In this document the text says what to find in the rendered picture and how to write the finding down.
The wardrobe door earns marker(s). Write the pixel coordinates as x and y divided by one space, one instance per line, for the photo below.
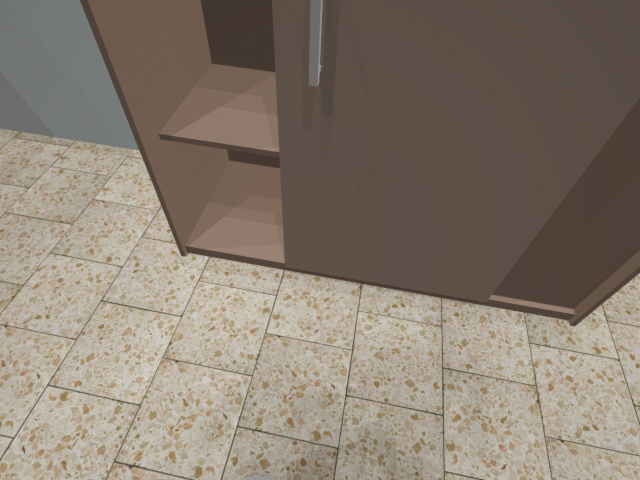
593 231
443 134

